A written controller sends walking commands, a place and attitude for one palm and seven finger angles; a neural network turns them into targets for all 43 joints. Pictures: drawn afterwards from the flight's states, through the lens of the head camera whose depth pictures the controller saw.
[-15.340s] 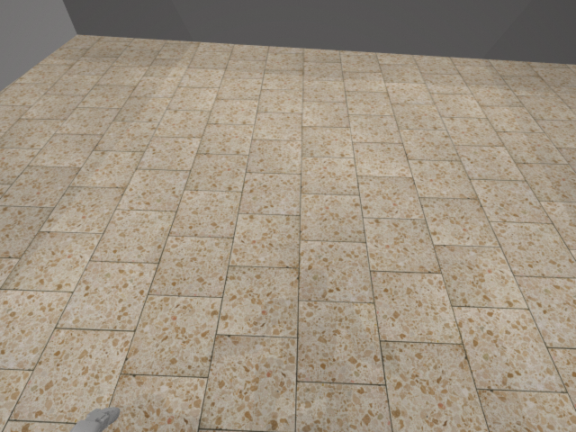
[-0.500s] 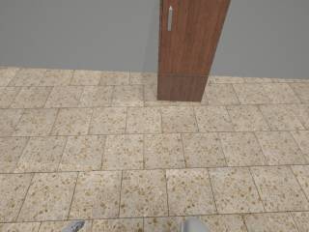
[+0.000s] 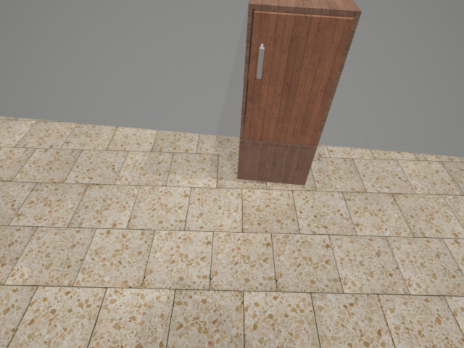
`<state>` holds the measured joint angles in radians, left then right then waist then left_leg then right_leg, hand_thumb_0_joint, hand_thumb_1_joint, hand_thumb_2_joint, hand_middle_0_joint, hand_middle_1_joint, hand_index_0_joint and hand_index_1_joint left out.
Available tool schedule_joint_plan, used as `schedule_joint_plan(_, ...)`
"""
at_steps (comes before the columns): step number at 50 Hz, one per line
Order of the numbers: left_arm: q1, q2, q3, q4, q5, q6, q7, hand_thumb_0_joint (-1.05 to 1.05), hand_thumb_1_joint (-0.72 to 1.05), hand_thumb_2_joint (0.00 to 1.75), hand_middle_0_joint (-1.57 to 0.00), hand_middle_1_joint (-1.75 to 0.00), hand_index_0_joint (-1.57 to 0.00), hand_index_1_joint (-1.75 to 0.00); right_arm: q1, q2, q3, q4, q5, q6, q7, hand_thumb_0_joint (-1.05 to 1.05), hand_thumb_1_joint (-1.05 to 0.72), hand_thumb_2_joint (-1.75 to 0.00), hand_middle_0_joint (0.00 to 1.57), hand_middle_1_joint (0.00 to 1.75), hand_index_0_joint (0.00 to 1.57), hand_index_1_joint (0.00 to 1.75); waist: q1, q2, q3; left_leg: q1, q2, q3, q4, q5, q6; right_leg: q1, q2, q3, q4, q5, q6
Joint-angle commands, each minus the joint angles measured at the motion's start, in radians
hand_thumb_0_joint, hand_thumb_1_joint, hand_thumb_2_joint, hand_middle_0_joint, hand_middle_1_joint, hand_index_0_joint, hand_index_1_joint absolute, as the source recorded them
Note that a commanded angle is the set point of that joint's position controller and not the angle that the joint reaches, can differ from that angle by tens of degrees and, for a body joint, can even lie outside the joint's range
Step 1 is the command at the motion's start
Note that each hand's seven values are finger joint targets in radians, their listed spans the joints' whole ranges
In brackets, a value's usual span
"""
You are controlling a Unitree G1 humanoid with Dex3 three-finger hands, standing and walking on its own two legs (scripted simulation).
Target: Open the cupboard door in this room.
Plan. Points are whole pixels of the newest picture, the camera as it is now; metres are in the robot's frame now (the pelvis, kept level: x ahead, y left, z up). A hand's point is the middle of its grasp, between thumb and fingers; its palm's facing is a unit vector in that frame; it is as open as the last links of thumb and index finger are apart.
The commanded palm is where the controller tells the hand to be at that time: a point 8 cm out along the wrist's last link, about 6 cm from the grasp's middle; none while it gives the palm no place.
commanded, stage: stand and wait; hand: left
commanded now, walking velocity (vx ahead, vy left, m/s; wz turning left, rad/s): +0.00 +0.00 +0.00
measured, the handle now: (260, 61) +1.15 -0.05 -0.01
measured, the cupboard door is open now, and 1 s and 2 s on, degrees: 0 0 0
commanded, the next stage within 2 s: turn or walk to find it in 0.38 s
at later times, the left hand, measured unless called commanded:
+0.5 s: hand out of the picture +0.00 +0.16 -0.17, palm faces +0.04 -0.99 -0.16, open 7.4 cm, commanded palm none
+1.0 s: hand out of the picture +0.02 +0.18 -0.17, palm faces +0.04 -0.98 -0.19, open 7.3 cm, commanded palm none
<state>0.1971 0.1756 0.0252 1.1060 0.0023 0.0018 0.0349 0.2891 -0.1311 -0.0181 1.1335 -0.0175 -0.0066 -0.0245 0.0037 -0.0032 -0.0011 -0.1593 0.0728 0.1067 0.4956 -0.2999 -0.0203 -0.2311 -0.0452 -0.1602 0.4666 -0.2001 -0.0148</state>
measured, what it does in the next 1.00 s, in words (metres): stands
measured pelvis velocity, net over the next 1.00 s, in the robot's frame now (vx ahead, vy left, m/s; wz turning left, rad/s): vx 0.02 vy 0.01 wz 0.01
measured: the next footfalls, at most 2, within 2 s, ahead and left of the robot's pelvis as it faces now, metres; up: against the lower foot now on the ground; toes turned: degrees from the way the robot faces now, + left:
none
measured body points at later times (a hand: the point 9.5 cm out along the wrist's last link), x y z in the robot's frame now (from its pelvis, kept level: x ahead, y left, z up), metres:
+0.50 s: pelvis +0.03 +0.01 +0.00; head +0.04 +0.01 +0.45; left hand +0.00 +0.22 -0.16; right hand +0.00 -0.19 -0.16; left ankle -0.02 +0.12 -0.74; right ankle +0.04 -0.11 -0.74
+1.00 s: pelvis +0.02 +0.01 +0.00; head +0.03 +0.01 +0.45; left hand +0.01 +0.23 -0.16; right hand +0.01 -0.20 -0.16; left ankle -0.02 +0.12 -0.74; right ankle +0.03 -0.11 -0.74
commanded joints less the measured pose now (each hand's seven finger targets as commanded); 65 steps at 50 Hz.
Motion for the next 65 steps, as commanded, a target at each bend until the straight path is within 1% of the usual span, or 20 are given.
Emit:
schedule_joint_plan(1, 0.086, 0.049, -0.008, 0.001, 0.003, -0.018, -0.005, 0.00, 0.90, 0.90, -0.20, -0.30, -0.20, -0.30, 0.045, -0.076, -0.006, -0.021, 0.007, -0.019, -0.005, 0.00, -0.90, -0.90, 0.20, 0.30, 0.20, 0.30, 0.019, 0.071, 0.100, -0.093, 0.088, -0.092, -0.215, 0.106, 0.017, 0.061, -0.088, 0.116, -0.106, 0.104, 0.018)
schedule_joint_plan(6, 0.121, 0.057, -0.018, 0.023, 0.003, -0.026, -0.002, 0.00, 0.90, 0.90, -0.20, -0.30, -0.20, -0.30, 0.064, -0.085, -0.003, -0.014, 0.011, -0.018, -0.007, 0.00, -0.90, -0.90, 0.20, 0.30, 0.20, 0.30, 0.003, 0.020, 0.078, -0.015, 0.081, -0.074, -0.206, 0.154, 0.019, 0.054, -0.098, 0.127, -0.134, 0.129, 0.017)
schedule_joint_plan(12, 0.158, 0.052, -0.023, 0.041, 0.004, -0.030, 0.003, 0.00, 0.90, 0.90, -0.20, -0.30, -0.20, -0.30, 0.071, -0.092, -0.002, -0.005, 0.013, -0.021, -0.009, 0.00, -0.90, -0.90, 0.20, 0.30, 0.20, 0.30, -0.003, 0.000, 0.046, 0.033, 0.082, -0.063, -0.199, 0.206, 0.025, 0.067, -0.099, 0.126, -0.123, 0.177, 0.015)
schedule_joint_plan(15, 0.175, 0.042, -0.024, 0.048, 0.005, -0.029, 0.005, 0.00, 0.90, 0.90, -0.20, -0.30, -0.20, -0.30, 0.071, -0.084, 0.000, 0.000, 0.015, -0.022, -0.011, 0.00, -0.90, -0.90, 0.20, 0.30, 0.20, 0.30, 0.000, 0.000, 0.062, 0.023, 0.079, -0.062, -0.203, 0.193, 0.029, 0.064, -0.099, 0.127, -0.124, 0.163, 0.014)
schedule_joint_plan(19, 0.193, 0.033, -0.025, 0.054, 0.005, -0.030, 0.008, 0.00, 0.90, 0.90, -0.20, -0.30, -0.20, -0.30, 0.081, -0.077, 0.000, 0.008, 0.014, -0.024, -0.013, 0.00, -0.90, -0.90, 0.20, 0.30, 0.20, 0.30, -0.001, 0.001, 0.058, 0.027, 0.077, -0.058, -0.193, 0.218, 0.031, 0.069, -0.100, 0.128, -0.114, 0.190, 0.012)
schedule_joint_plan(25, 0.179, 0.045, -0.007, 0.026, 0.006, -0.018, 0.015, 0.00, 0.90, 0.90, -0.20, -0.30, -0.20, -0.30, 0.080, -0.072, -0.007, 0.002, 0.011, -0.011, -0.010, 0.00, -0.90, -0.90, 0.20, 0.30, 0.20, 0.30, 0.004, 0.018, 0.077, -0.045, 0.068, -0.069, -0.138, 0.250, 0.030, 0.069, -0.112, 0.089, -0.040, 0.173, 0.016)
schedule_joint_plan(28, 0.174, 0.037, -0.009, 0.022, 0.006, -0.016, 0.015, 0.00, 0.90, 0.90, -0.20, -0.30, -0.20, -0.30, 0.087, -0.066, -0.010, 0.000, 0.011, -0.010, -0.010, 0.00, -0.90, -0.90, 0.20, 0.30, 0.20, 0.30, 0.004, 0.012, 0.071, -0.043, 0.066, -0.075, -0.128, 0.240, 0.032, 0.059, -0.110, 0.088, -0.040, 0.158, 0.016)
schedule_joint_plan(31, 0.166, 0.035, -0.011, 0.020, 0.006, -0.017, 0.014, 0.00, 0.90, 0.90, -0.20, -0.30, -0.20, -0.30, 0.084, -0.060, -0.010, 0.002, 0.009, -0.010, -0.010, 0.00, -0.90, -0.90, 0.20, 0.30, 0.20, 0.30, 0.005, 0.007, 0.099, -0.053, 0.064, -0.076, -0.135, 0.215, 0.030, 0.045, -0.109, 0.094, -0.048, 0.143, 0.015)
schedule_joint_plan(34, 0.159, 0.040, -0.012, 0.016, 0.007, -0.018, 0.013, 0.00, 0.90, 0.90, -0.20, -0.30, -0.20, -0.30, 0.086, -0.060, -0.009, 0.004, 0.011, -0.012, -0.009, 0.00, -0.90, -0.90, 0.20, 0.30, 0.20, 0.30, 0.004, 0.009, 0.093, -0.054, 0.063, -0.082, -0.141, 0.219, 0.031, 0.057, -0.110, 0.095, -0.053, 0.149, 0.014)
schedule_joint_plan(35, 0.158, 0.042, -0.012, 0.016, 0.006, -0.019, 0.012, 0.00, 0.90, 0.90, -0.20, -0.30, -0.20, -0.30, 0.085, -0.060, -0.010, 0.003, 0.010, -0.012, -0.009, 0.00, -0.90, -0.90, 0.20, 0.30, 0.20, 0.30, 0.004, -0.003, 0.091, -0.045, 0.062, -0.082, -0.142, 0.214, 0.031, 0.054, -0.109, 0.099, -0.056, 0.146, 0.014)
schedule_joint_plan(38, 0.150, 0.049, -0.011, 0.014, 0.006, -0.022, 0.012, 0.00, 0.90, 0.90, -0.20, -0.30, -0.20, -0.30, 0.091, -0.067, -0.011, 0.004, 0.011, -0.016, -0.009, 0.00, -0.90, -0.90, 0.20, 0.30, 0.20, 0.30, 0.002, 0.008, 0.066, -0.029, 0.065, -0.080, -0.145, 0.247, 0.030, 0.077, -0.109, 0.095, -0.055, 0.176, 0.012)
schedule_joint_plan(40, 0.150, 0.051, -0.011, 0.013, 0.006, -0.023, 0.011, 0.00, 0.90, 0.90, -0.20, -0.30, -0.20, -0.30, 0.086, -0.069, -0.010, 0.004, 0.010, -0.018, -0.009, 0.00, -0.90, -0.90, 0.20, 0.30, 0.20, 0.30, 0.003, 0.005, 0.069, -0.026, 0.065, -0.078, -0.151, 0.241, 0.030, 0.076, -0.108, 0.100, -0.060, 0.176, 0.011)
schedule_joint_plan(43, 0.145, 0.056, -0.011, 0.013, 0.006, -0.022, 0.010, 0.00, 0.90, 0.90, -0.20, -0.30, -0.20, -0.30, 0.081, -0.073, -0.010, 0.002, 0.011, -0.016, -0.008, 0.00, -0.90, -0.90, 0.20, 0.30, 0.20, 0.30, 0.004, -0.003, 0.095, -0.036, 0.062, -0.083, -0.167, 0.187, 0.030, 0.066, -0.105, 0.105, -0.082, 0.128, 0.010)
schedule_joint_plan(44, 0.142, 0.058, -0.011, 0.013, 0.007, -0.023, 0.010, 0.00, 0.90, 0.90, -0.20, -0.30, -0.20, -0.30, 0.082, -0.072, -0.008, 0.003, 0.011, -0.017, -0.008, 0.00, -0.90, -0.90, 0.20, 0.30, 0.20, 0.30, 0.003, 0.006, 0.102, -0.045, 0.062, -0.082, -0.176, 0.182, 0.030, 0.070, -0.106, 0.104, -0.087, 0.123, 0.010)
schedule_joint_plan(50, 0.147, 0.071, -0.007, 0.013, 0.007, -0.028, 0.008, 0.00, 0.90, 0.90, -0.20, -0.30, -0.20, -0.30, 0.075, -0.087, -0.010, -0.001, 0.011, -0.022, -0.009, 0.00, -0.90, -0.90, 0.20, 0.30, 0.20, 0.30, 0.005, 0.013, 0.081, -0.022, 0.062, -0.082, -0.183, 0.182, 0.034, 0.082, -0.107, 0.107, -0.101, 0.128, 0.007)
schedule_joint_plan(59, 0.132, 0.094, 0.000, 0.011, 0.008, -0.033, 0.005, 0.00, 0.90, 0.90, -0.20, -0.30, -0.20, -0.30, 0.061, -0.115, -0.016, -0.007, 0.011, -0.025, -0.010, 0.00, -0.90, -0.90, 0.20, 0.30, 0.20, 0.30, 0.003, 0.008, 0.090, -0.021, 0.062, -0.088, -0.196, 0.155, 0.036, 0.082, -0.105, 0.113, -0.122, 0.107, 0.000)
schedule_joint_plan(61, 0.134, 0.094, -0.001, 0.012, 0.009, -0.032, 0.004, 0.00, 0.90, 0.90, -0.20, -0.30, -0.20, -0.30, 0.057, -0.121, -0.017, -0.009, 0.010, -0.025, -0.012, 0.00, -0.90, -0.90, 0.20, 0.30, 0.20, 0.30, 0.003, 0.015, 0.080, -0.002, 0.067, -0.078, -0.192, 0.160, 0.036, 0.073, -0.105, 0.123, -0.125, 0.126, -0.004)
schedule_joint_plan(62, 0.135, 0.066, -0.003, 0.014, 0.009, -0.024, 0.004, 0.00, 0.90, 0.90, -0.20, -0.30, -0.20, -0.30, 0.066, -0.088, -0.012, -0.006, 0.009, -0.020, -0.014, 0.00, -0.90, -0.90, 0.20, 0.30, 0.20, 0.30, 0.000, 0.020, 0.092, -0.003, 0.070, -0.064, -0.178, 0.162, 0.030, 0.054, -0.103, 0.127, -0.115, 0.143, -0.001)
schedule_joint_plan(63, 0.137, 0.059, -0.001, 0.013, 0.009, -0.015, 0.004, 0.00, 0.90, 0.90, -0.20, -0.30, -0.20, -0.30, 0.070, -0.080, -0.013, -0.007, 0.009, -0.012, -0.016, 0.00, -0.90, -0.90, 0.20, 0.30, 0.20, 0.30, 0.000, 0.017, 0.099, -0.004, 0.072, -0.054, -0.158, 0.149, 0.028, 0.032, -0.101, 0.137, -0.103, 0.147, -0.001)
schedule_joint_plan(65, 0.118, 0.081, 0.012, 0.001, 0.012, -0.003, -0.001, 0.00, 0.90, 0.90, -0.20, -0.30, -0.20, -0.30, 0.062, -0.095, -0.022, -0.017, 0.007, 0.000, -0.021, 0.00, -0.90, -0.90, 0.20, 0.30, 0.20, 0.30, -0.005, 0.014, 0.111, -0.013, 0.080, -0.031, -0.123, 0.120, 0.025, -0.011, -0.100, 0.158, -0.074, 0.160, -0.010)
